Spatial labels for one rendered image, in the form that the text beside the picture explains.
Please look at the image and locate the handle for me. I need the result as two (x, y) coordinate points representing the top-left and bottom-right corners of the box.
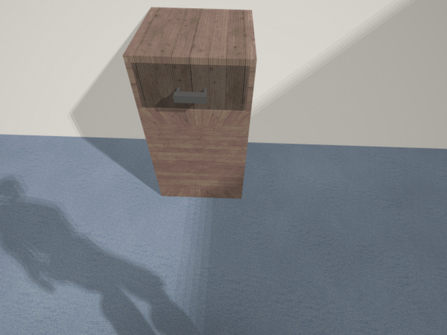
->
(173, 87), (207, 104)

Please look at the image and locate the drawer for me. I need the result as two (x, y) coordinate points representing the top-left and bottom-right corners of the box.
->
(132, 63), (249, 110)

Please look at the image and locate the cabinet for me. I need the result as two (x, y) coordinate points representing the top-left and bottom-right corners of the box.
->
(123, 7), (257, 199)

